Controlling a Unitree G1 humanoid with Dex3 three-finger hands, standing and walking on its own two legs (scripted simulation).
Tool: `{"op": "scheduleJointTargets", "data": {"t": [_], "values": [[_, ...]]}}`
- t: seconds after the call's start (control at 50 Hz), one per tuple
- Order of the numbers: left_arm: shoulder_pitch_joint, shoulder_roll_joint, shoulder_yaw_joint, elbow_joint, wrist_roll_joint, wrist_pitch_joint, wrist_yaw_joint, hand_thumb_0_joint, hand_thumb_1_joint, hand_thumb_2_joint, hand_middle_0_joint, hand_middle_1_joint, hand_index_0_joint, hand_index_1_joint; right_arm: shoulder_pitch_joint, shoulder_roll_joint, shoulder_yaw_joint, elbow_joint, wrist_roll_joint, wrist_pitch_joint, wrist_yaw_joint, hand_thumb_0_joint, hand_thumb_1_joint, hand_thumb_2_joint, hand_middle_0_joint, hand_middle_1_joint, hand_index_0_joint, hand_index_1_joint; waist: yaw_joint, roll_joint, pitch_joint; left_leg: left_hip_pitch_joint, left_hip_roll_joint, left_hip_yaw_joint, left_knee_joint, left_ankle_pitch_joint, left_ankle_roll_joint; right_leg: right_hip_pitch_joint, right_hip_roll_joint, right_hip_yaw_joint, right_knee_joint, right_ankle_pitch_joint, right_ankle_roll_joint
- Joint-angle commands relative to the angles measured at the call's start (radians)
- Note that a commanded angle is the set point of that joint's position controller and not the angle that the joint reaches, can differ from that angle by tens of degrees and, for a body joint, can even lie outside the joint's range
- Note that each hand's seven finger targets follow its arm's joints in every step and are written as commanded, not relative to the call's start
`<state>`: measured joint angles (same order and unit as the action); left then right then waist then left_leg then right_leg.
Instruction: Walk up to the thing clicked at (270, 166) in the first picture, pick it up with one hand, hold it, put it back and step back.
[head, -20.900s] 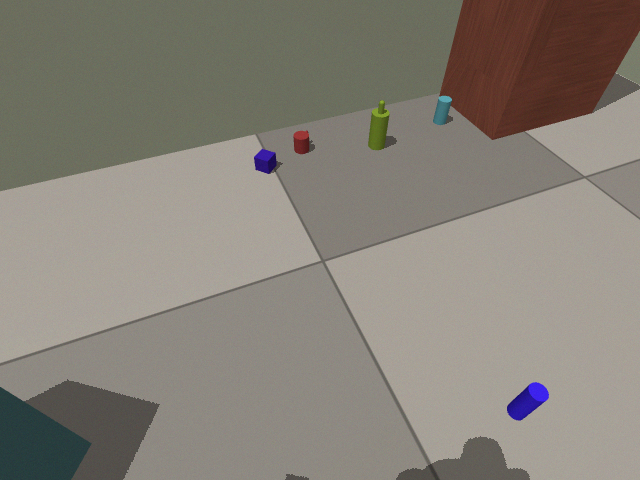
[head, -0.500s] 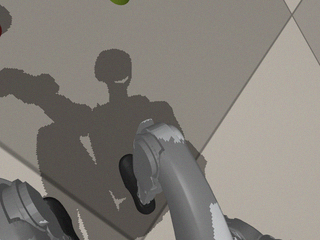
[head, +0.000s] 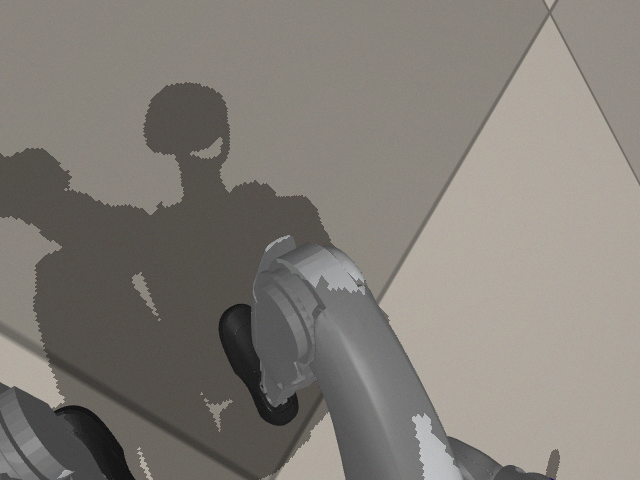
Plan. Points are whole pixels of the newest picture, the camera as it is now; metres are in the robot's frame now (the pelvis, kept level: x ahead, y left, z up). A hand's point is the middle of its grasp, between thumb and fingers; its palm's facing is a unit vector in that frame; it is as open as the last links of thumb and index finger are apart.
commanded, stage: rest palm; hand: left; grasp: from above
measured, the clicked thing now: out of the picture +0.46 +0.36 -0.28
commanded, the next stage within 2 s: close in 0.30 s
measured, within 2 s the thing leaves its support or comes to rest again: neither
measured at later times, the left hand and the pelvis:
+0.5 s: hand out of the picture +0.44 +0.35 -0.26, palm faces +0.04 -0.43 -0.90, open 13.6 cm; pelvis +0.00 +0.00 +0.00, yaw -1 degrees
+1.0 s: hand out of the picture +0.44 +0.35 -0.26, palm faces +0.04 -0.43 -0.90, open 12.4 cm; pelvis +0.00 +0.00 +0.00, yaw -1 degrees
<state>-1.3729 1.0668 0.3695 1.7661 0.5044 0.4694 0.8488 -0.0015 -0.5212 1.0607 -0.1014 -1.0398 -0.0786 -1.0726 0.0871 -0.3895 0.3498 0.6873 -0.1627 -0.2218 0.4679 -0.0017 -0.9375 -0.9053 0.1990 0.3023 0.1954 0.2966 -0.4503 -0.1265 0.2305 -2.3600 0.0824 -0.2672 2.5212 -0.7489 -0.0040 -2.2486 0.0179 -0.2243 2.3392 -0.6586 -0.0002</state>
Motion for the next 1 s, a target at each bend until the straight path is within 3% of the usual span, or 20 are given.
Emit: {"op": "scheduleJointTargets", "data": {"t": [0.0,0.1,0.18,0.24,0.28,0.34,0.42,0.52,0.74,0.86,0.98], "values": [[-0.226,0.144,-0.041,-0.082,0.004,-0.009,0.037,0.000,-0.500,1.047,-0.093,-1.062,-0.072,-1.086,0.244,-0.356,-0.080,0.059,-0.014,-0.004,0.012,0.000,-0.920,-0.908,0.199,0.300,0.200,0.300,-0.094,0.524,-0.624,0.493,-0.005,0.052,-0.232,0.253,0.012,0.400,0.056,-0.055,-0.201,0.335,0.006],[-0.221,0.154,-0.037,-0.068,-0.007,-0.019,0.041,0.000,-0.512,1.022,-0.089,-1.028,-0.065,-1.056,0.255,-0.379,-0.070,0.028,-0.007,-0.009,0.017,0.000,-0.914,-0.906,0.199,0.300,0.200,0.300,-0.093,0.537,-0.653,0.511,0.002,0.042,-0.221,0.305,0.008,0.414,0.065,-0.059,-0.193,0.378,0.007],[-0.227,0.190,-0.036,-0.097,0.014,-0.023,0.042,0.000,-0.523,1.031,-0.091,-1.021,-0.062,-1.053,0.244,-0.377,-0.065,0.017,-0.008,-0.013,0.019,0.000,-0.917,-0.908,0.199,0.300,0.199,0.300,-0.085,0.556,-0.649,0.510,-0.001,0.044,-0.228,0.285,0.008,0.410,0.060,-0.057,-0.192,0.355,0.006],[-0.238,0.205,-0.019,-0.100,-0.003,-0.027,0.047,0.000,-0.540,1.057,-0.096,-1.020,-0.059,-1.061,0.234,-0.382,-0.064,0.024,-0.013,-0.015,0.016,0.000,-0.921,-0.911,0.199,0.300,0.199,0.300,-0.094,0.564,-0.641,0.507,0.001,0.041,-0.239,0.254,0.004,0.425,0.060,-0.059,-0.188,0.335,0.005],[-0.226,0.178,-0.035,-0.111,-0.011,-0.025,0.041,0.000,-0.529,1.049,-0.095,-1.023,-0.061,-1.061,0.220,-0.383,-0.058,-0.003,-0.014,-0.017,0.017,0.000,-0.920,-0.910,0.199,0.300,0.199,0.300,-0.091,0.565,-0.641,0.518,0.002,0.043,-0.224,0.268,0.004,0.406,0.059,-0.058,-0.187,0.336,0.003],[-0.225,0.189,-0.049,-0.112,-0.014,-0.026,0.028,0.000,-0.518,1.064,-0.102,-1.029,-0.067,-1.068,0.228,-0.399,-0.053,0.004,-0.012,-0.018,0.010,0.000,-0.920,-0.909,0.199,0.300,0.199,0.300,-0.106,0.558,-0.651,0.491,-0.002,0.054,-0.215,0.271,0.010,0.431,0.067,-0.056,-0.200,0.349,0.009],[-0.227,0.214,-0.038,-0.106,-0.007,-0.026,0.031,0.000,-0.353,1.071,-0.201,-1.038,-0.174,-1.068,0.232,-0.391,-0.047,0.009,-0.009,-0.016,0.005,0.000,-0.908,-0.904,0.200,0.300,0.200,0.300,-0.099,0.542,-0.656,0.479,0.001,0.051,-0.214,0.285,0.011,0.444,0.064,-0.056,-0.201,0.359,0.011],[-0.194,0.209,-0.060,-0.101,0.010,-0.024,0.024,0.000,-0.296,1.020,-0.239,-1.001,-0.217,-1.027,0.227,-0.390,-0.042,-0.007,-0.009,-0.012,0.000,0.000,-0.905,-0.902,0.200,0.300,0.200,0.300,-0.102,0.531,-0.635,0.472,-0.001,0.052,-0.215,0.268,0.015,0.450,0.068,-0.057,-0.202,0.349,0.009],[-0.173,0.228,-0.047,-0.083,0.004,-0.035,0.029,0.000,-0.252,0.981,-0.278,-0.949,-0.253,-0.978,0.200,-0.396,-0.040,0.002,-0.009,-0.017,-0.010,0.000,-0.904,-0.902,0.200,0.300,0.200,0.300,-0.102,0.517,-0.596,0.461,0.000,0.040,-0.225,0.212,0.018,0.419,0.065,-0.063,-0.219,0.301,0.009],[-0.167,0.227,-0.040,-0.092,-0.008,-0.039,0.029,0.000,-0.177,0.967,-0.335,-0.916,-0.310,-0.945,0.206,-0.394,-0.034,-0.009,-0.005,-0.017,-0.007,0.000,-0.902,-0.901,0.200,0.300,0.200,0.300,-0.095,0.515,-0.627,0.475,0.005,0.042,-0.214,0.266,0.014,0.434,0.072,-0.066,-0.209,0.342,0.010],[-0.171,0.242,-0.037,-0.093,-0.012,-0.042,0.021,0.000,-0.178,0.960,-0.352,-0.887,-0.321,-0.923,0.199,-0.398,-0.035,-0.002,-0.008,-0.022,-0.010,0.000,-0.905,-0.903,0.200,0.300,0.200,0.300,-0.095,0.518,-0.606,0.459,0.004,0.037,-0.231,0.219,0.015,0.432,0.069,-0.067,-0.214,0.301,0.010]]}}
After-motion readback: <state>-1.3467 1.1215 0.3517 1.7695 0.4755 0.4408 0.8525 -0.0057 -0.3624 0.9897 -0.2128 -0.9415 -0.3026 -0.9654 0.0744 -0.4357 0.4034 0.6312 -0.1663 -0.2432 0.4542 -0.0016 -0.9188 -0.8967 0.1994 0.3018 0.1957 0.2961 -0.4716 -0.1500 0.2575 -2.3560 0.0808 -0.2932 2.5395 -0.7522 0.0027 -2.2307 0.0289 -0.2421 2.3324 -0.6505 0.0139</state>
